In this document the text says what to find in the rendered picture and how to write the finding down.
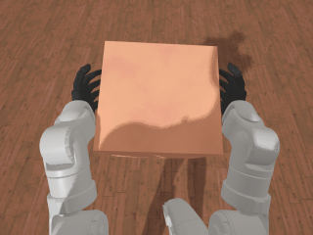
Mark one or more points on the right robot upper arm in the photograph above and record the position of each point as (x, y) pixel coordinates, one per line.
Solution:
(227, 222)

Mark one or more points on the right robot hand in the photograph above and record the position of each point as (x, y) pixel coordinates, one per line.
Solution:
(235, 88)

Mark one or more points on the right robot thigh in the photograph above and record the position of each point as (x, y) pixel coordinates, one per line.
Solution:
(185, 221)

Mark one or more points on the left robot upper arm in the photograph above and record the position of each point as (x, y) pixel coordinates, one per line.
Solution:
(91, 222)

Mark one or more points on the left robot hand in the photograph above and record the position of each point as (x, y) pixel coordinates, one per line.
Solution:
(82, 88)

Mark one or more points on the right robot forearm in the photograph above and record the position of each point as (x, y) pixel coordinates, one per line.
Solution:
(255, 149)

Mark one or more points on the carton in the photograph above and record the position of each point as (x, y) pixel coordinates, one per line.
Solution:
(159, 100)

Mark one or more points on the left robot forearm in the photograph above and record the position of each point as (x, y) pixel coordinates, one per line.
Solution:
(63, 148)

